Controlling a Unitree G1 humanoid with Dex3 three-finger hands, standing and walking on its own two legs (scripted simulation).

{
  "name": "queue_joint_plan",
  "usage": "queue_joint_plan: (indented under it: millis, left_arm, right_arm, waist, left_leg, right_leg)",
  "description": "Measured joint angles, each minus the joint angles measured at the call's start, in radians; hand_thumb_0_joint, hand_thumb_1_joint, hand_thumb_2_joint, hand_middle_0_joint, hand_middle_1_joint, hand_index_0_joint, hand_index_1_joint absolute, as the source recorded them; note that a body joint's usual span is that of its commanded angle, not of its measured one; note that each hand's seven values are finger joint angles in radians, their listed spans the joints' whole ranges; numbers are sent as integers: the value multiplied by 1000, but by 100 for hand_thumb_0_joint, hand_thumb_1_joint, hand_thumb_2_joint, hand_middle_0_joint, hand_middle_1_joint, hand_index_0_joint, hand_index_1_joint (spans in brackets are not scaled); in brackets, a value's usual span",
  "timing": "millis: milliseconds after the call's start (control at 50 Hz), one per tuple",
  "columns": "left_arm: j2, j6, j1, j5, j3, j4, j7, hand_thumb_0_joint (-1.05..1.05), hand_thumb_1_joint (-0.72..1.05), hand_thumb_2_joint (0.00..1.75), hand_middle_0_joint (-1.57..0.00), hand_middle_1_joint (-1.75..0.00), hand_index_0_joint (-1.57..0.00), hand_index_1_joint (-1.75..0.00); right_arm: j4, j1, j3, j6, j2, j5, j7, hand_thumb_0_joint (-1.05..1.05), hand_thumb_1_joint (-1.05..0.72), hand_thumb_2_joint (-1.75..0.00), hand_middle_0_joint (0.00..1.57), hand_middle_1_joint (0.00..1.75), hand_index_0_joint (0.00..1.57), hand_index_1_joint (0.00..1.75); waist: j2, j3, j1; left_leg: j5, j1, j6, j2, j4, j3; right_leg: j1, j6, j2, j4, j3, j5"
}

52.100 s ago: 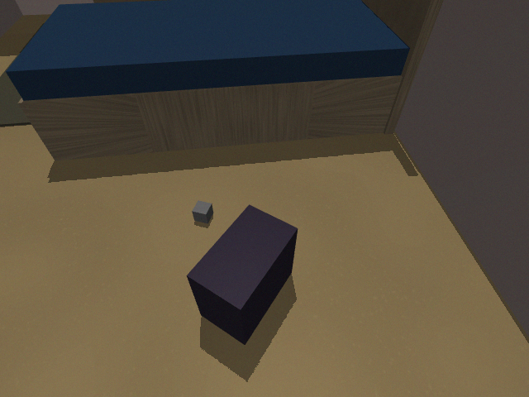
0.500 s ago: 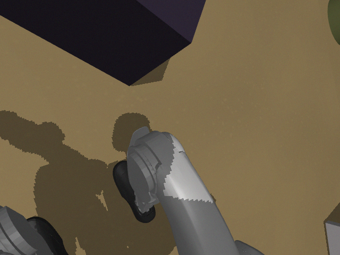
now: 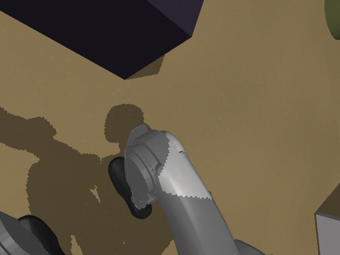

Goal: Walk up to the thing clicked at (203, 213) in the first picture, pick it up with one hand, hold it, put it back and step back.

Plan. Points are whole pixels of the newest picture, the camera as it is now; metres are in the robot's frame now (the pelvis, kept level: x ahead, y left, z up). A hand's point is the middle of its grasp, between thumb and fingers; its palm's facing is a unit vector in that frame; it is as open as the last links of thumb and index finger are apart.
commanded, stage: close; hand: left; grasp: from above
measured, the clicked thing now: out of the picture +0.47 +0.34 -0.29
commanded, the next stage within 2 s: settle in 0.66 s
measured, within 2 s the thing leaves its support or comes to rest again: leaves its support in 1.16 s
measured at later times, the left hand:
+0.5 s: hand out of the picture +0.46 +0.33 -0.26, palm faces -0.05 -0.41 -0.91, open 10.0 cm
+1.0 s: hand out of the picture +0.46 +0.33 -0.25, palm faces -0.05 -0.42 -0.91, open 9.9 cm
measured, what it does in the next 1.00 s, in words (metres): stands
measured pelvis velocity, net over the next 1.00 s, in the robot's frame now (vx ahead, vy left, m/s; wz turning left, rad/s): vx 0.00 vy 0.00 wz -0.01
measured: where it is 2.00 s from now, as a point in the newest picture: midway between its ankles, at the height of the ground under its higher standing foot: (98, 226)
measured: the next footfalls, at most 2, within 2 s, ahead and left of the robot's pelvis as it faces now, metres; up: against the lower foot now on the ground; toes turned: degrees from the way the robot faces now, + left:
none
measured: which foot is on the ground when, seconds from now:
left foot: down 0.00-1.00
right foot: down 0.00-1.00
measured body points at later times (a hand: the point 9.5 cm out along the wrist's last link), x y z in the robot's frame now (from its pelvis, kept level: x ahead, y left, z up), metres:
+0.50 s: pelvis +0.00 +0.00 +0.00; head +0.32 +0.10 +0.30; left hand +0.47 +0.34 -0.20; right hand +0.00 -0.24 -0.04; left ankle +0.06 +0.13 -0.29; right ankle +0.13 -0.11 -0.29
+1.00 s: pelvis +0.00 +0.00 +0.00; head +0.32 +0.11 +0.30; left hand +0.47 +0.35 -0.20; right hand -0.01 -0.24 -0.03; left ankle +0.06 +0.13 -0.29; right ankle +0.13 -0.11 -0.29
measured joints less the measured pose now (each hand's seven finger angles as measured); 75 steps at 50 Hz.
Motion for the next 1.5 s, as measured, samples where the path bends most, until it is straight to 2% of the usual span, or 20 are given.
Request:
queue_joint_plan:
  millis: [300,620,840,1040,1180,1300,1400,1500]
  left_arm:
    - [8,0,11,-14,-4,2,1,0,-1,54,-59,-59,-67,-61]
    - [12,7,11,-25,-10,-2,2,0,-2,50,-66,-54,-72,-53]
    - [13,11,12,-24,-10,-5,2,-1,-2,49,-68,-54,-74,-51]
    - [-7,21,19,-12,4,-37,-18,-1,-3,47,-73,-53,-79,-45]
    - [-45,53,22,-4,41,-109,-37,-2,-2,43,-78,-48,-81,-40]
    - [-86,87,35,15,63,-174,-64,-3,-1,42,-81,-41,-81,-38]
    - [-133,117,61,29,36,-201,-115,-3,-2,43,-82,-40,-82,-39]
    - [-183,132,84,40,6,-170,-135,-3,-3,43,-83,-40,-82,-40]
  right_arm:
    - [-5,-4,6,-4,-6,5,-2,0,-91,-90,19,29,19,30]
    - [-6,1,8,-3,-9,9,-6,1,-91,-90,19,29,19,30]
    - [-4,1,5,-4,-4,10,-12,1,-91,-90,19,29,19,30]
    - [0,20,-7,6,2,19,-11,1,-92,-90,19,29,19,30]
    - [3,33,-37,19,16,28,-7,1,-92,-90,19,29,19,30]
    - [29,48,-85,32,37,49,-10,0,-92,-90,19,29,19,30]
    - [65,66,-123,45,49,70,-22,0,-91,-90,19,29,19,30]
    - [105,73,-160,49,64,78,-35,0,-90,-90,19,29,19,30]
  waist:
    - [4,-8,-5]
    - [7,-10,-6]
    - [6,-9,-7]
    - [5,-21,7]
    - [13,-38,28]
    - [46,-91,48]
    - [85,-153,73]
    - [119,-198,96]
  left_leg:
    - [-3,4,-1,3,1,-4]
    - [-4,3,0,4,3,-6]
    - [-6,6,4,4,3,-7]
    - [-4,9,0,4,-7,-3]
    - [6,9,-3,5,-31,9]
    - [12,0,-3,6,-58,24]
    - [8,2,-1,9,-73,43]
    - [5,9,4,9,-77,64]
  right_leg:
    - [2,0,4,-2,-3,2]
    - [2,2,5,-3,-4,3]
    - [8,7,7,-7,-5,2]
    - [8,2,5,-12,-2,2]
    - [3,-3,2,-26,6,7]
    - [-11,-8,-1,-43,16,8]
    - [-17,-9,-3,-46,30,0]
    - [-18,-8,-7,-38,48,-8]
